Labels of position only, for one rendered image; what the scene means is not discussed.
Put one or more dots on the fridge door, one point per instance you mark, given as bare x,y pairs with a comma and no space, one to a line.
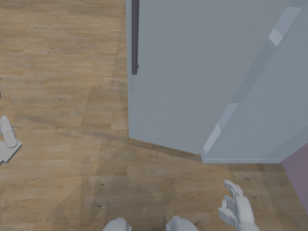
193,55

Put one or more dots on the robot left hand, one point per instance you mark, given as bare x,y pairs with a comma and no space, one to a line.
10,146

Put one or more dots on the robot left thigh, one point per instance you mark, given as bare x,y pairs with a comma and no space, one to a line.
118,225

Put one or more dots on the robot right hand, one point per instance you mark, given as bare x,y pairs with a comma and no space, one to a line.
240,208

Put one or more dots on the robot thigh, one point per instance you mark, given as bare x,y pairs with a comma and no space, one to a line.
118,225
180,224

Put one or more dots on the right robot forearm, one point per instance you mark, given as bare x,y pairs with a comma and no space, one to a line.
247,226

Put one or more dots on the robot right thigh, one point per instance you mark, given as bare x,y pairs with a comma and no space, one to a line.
180,224

